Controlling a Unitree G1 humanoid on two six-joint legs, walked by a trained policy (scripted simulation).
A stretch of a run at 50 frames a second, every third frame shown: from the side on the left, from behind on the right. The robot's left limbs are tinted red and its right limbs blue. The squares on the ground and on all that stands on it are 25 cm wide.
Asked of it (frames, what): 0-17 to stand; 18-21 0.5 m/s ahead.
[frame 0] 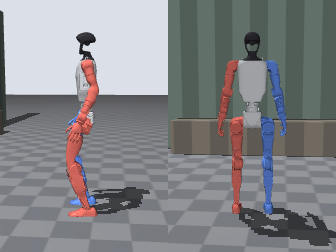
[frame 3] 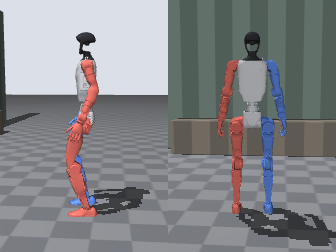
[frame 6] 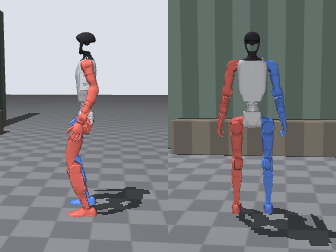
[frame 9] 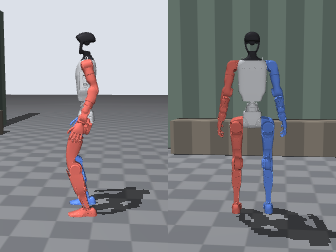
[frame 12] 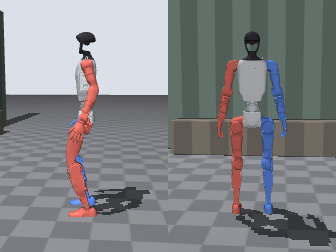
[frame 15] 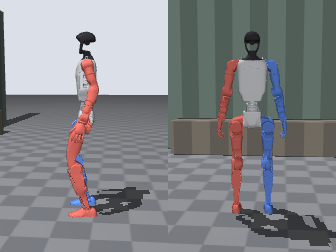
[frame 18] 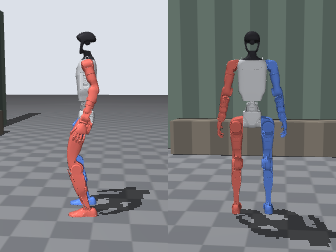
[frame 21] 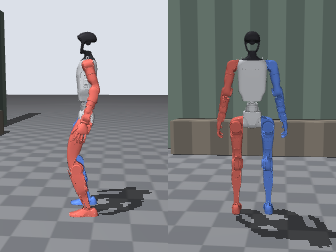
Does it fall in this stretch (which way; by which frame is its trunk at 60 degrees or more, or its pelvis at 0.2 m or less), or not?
no
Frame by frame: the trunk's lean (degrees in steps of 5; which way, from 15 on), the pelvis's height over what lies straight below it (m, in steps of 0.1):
0: 0, 0.8
3: 0, 0.8
6: 0, 0.8
9: 0, 0.8
12: 0, 0.8
15: 0, 0.8
18: 0, 0.8
21: 0, 0.8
